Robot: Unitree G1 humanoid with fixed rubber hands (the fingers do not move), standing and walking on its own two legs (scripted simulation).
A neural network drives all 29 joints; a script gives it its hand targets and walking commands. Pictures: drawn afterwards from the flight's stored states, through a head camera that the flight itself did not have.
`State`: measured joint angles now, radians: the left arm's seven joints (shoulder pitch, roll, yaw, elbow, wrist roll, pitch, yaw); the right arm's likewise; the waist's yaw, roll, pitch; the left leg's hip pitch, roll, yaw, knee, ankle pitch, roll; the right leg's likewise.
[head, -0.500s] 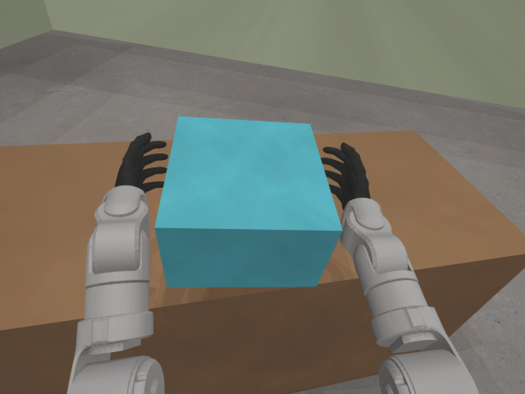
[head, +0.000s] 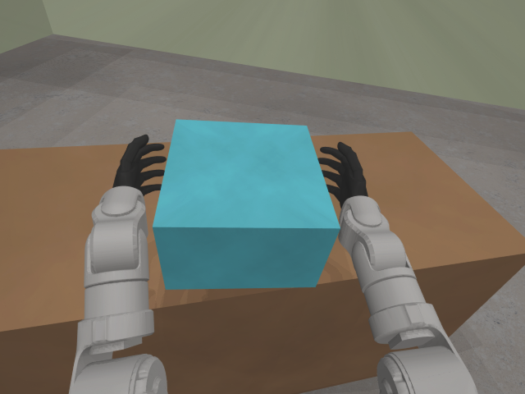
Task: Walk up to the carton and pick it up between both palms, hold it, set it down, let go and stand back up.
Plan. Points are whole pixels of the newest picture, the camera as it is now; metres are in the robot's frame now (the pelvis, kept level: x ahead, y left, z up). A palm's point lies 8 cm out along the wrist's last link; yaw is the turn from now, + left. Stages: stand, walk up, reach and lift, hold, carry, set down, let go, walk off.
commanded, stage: hold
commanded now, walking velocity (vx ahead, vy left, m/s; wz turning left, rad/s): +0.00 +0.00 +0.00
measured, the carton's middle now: (242, 199) +0.39 +0.01 +0.12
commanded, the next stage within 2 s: none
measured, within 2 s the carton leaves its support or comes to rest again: neither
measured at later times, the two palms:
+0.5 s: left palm (129, 193) +0.35 +0.17 +0.17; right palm (351, 197) +0.35 -0.15 +0.17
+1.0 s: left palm (127, 190) +0.35 +0.17 +0.17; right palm (349, 195) +0.35 -0.15 +0.17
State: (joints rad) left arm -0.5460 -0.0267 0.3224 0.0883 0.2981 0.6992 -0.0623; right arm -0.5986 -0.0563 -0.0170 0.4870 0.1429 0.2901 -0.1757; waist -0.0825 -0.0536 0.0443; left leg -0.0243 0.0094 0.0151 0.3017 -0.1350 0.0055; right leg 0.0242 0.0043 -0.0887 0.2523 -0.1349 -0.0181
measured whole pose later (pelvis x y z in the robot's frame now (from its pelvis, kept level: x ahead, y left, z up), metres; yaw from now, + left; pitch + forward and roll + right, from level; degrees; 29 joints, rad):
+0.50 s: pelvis +0.00 +0.00 +0.00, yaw +0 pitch -8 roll -1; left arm -0.51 -0.04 0.30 0.04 0.30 0.71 -0.06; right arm -0.57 -0.07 0.00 0.44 0.16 0.31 -0.17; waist -0.08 -0.06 0.06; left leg -0.02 0.01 0.02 0.31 -0.14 0.01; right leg 0.03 0.00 -0.08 0.25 -0.13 -0.01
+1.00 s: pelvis +0.00 +0.00 +0.00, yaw +0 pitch -8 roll -1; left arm -0.55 -0.02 0.32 0.08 0.31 0.71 -0.07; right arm -0.59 -0.04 -0.03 0.48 0.13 0.29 -0.17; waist -0.08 -0.06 0.05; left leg -0.02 0.00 0.01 0.30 -0.13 0.01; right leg 0.03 0.00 -0.09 0.25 -0.13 -0.02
